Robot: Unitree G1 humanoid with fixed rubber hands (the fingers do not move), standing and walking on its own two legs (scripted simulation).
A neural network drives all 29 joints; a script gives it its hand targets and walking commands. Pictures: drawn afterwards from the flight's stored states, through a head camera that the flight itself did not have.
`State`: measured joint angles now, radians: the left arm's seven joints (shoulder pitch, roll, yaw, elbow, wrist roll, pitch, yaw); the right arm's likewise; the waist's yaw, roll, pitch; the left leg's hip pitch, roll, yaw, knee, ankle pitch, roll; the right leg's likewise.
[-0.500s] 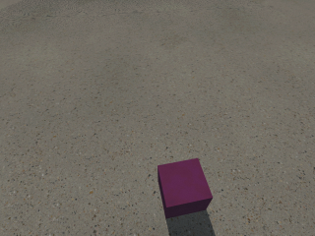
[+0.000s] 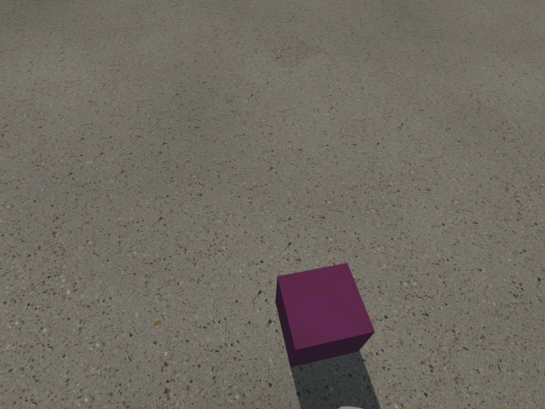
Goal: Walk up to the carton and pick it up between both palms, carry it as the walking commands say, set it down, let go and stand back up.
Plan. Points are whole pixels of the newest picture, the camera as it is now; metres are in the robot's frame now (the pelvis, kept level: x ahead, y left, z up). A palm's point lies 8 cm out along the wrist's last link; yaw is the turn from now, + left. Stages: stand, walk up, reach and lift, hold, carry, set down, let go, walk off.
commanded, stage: walk up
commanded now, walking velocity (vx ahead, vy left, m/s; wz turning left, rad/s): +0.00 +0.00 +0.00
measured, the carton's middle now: (319, 314) +0.48 -0.15 -0.65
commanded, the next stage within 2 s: none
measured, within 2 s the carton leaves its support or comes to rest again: neither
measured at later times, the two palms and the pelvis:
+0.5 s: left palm out of the picture +0.01 +0.29 -0.16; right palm out of the picture +0.00 -0.17 -0.14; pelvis -0.01 +0.07 -0.01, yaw +2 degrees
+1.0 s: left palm out of the picture +0.03 +0.24 -0.12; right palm out of the picture -0.05 -0.25 -0.15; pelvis -0.03 +0.00 +0.00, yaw +3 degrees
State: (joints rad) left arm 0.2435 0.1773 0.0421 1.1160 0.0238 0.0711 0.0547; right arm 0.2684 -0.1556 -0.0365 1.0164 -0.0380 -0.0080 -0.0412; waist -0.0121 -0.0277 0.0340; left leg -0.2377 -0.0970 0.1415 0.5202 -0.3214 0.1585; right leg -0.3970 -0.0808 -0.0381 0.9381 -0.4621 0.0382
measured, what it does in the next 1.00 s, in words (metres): steps on the spot: right foot, then left foot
